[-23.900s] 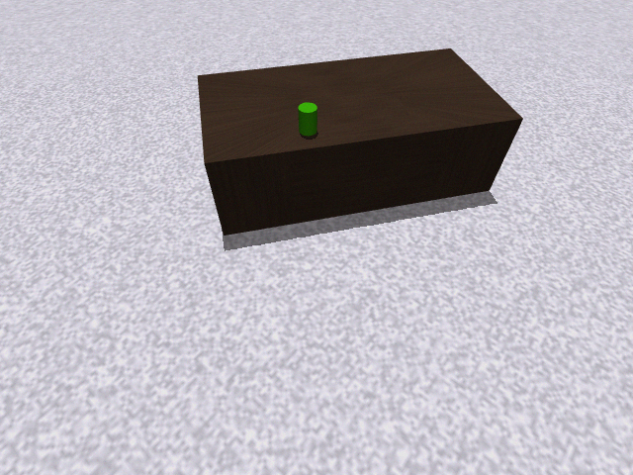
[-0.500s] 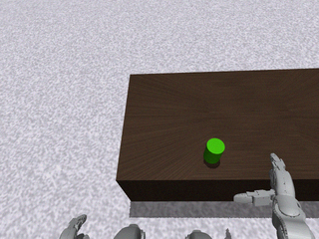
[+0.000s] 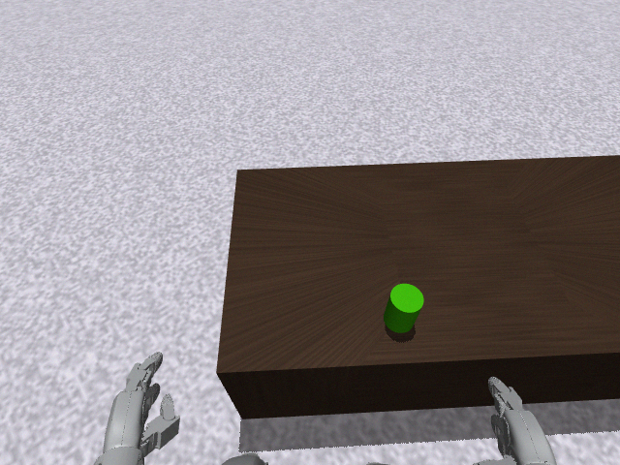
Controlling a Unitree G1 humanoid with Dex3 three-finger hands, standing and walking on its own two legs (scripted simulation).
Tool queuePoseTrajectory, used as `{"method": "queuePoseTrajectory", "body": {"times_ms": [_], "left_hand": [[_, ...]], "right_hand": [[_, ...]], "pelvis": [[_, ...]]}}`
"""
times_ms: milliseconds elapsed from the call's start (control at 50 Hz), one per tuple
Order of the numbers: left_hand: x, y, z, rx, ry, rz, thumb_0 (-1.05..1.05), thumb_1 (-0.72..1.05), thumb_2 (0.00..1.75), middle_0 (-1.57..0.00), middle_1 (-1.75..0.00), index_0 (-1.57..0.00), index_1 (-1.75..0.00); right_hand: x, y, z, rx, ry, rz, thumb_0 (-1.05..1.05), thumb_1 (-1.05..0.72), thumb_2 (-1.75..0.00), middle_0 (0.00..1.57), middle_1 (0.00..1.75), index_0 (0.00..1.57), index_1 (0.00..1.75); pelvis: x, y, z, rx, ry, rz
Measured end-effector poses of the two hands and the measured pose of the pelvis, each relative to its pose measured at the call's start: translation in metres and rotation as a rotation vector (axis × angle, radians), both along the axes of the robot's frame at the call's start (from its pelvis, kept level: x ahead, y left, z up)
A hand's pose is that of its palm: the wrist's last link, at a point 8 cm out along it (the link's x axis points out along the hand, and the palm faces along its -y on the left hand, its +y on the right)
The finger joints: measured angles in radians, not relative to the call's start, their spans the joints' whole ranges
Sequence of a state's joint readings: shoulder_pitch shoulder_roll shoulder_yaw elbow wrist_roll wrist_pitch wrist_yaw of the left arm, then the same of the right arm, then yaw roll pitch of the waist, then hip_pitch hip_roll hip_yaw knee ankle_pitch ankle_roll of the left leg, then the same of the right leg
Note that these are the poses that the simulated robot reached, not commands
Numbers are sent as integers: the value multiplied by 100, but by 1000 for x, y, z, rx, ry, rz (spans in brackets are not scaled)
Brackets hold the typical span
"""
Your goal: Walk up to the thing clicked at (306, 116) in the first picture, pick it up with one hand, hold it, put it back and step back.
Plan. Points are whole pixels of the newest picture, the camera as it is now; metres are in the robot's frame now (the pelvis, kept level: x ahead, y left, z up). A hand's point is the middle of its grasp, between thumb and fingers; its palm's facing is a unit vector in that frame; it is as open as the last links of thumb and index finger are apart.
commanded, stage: home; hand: right
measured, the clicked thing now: (402, 308) +0.47 -0.19 -0.28
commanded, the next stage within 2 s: none
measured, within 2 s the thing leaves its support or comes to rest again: neither
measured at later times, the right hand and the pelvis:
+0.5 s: hand (476, 454) +0.15 -0.19 -0.05, palm faces +0.03 +0.98 -0.22, open 17.5 cm; pelvis -0.01 -0.01 -0.01, yaw +1 degrees
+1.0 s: hand (471, 433) +0.18 -0.19 -0.05, palm faces +0.03 +0.98 -0.22, open 17.3 cm; pelvis +0.01 -0.01 +0.00, yaw +1 degrees
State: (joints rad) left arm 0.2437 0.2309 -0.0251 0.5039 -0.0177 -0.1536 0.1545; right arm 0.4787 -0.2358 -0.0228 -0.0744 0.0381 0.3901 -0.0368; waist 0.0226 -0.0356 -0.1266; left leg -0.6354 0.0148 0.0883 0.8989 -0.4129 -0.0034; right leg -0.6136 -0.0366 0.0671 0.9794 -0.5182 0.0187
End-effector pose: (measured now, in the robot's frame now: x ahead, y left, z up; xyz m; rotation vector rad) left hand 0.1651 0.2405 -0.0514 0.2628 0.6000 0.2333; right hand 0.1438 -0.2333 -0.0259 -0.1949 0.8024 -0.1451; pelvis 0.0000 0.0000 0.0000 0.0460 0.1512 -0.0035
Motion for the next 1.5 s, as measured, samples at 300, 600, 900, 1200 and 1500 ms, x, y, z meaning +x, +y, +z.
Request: {"method": "queuePoseTrajectory", "body": {"times_ms": [300,600,900,1200,1500], "left_hand": [[-43,4,-12,0,37,52,1,89,90,-21,-29,-20,-29],[-25,-9,-9,-1,-20,24,1,90,90,-21,-30,-20,-30],[-10,-6,-14,5,13,28,1,90,90,-21,-30,-20,-30],[-10,-2,-10,8,5,36,1,90,90,-21,-30,-20,-30],[-21,-5,-10,4,-5,34,1,90,90,-21,-30,-20,-30]], "right_hand": [[-7,3,-2,18,20,20,0,53,-6,6,5,5,5],[-3,-3,2,16,2,29,-1,54,-6,6,5,5,5],[11,-4,2,13,22,19,-1,52,-7,6,5,5,5],[12,-3,2,15,24,21,-1,52,-6,6,5,5,5],[1,-4,2,13,12,23,-1,53,-6,6,5,5,5]], "pelvis": [[-10,-3,-3,0,2,17],[-8,-9,-6,7,14,16],[9,-8,-5,7,33,9],[10,-8,-4,6,27,12],[-1,-8,-5,6,18,13]]}}
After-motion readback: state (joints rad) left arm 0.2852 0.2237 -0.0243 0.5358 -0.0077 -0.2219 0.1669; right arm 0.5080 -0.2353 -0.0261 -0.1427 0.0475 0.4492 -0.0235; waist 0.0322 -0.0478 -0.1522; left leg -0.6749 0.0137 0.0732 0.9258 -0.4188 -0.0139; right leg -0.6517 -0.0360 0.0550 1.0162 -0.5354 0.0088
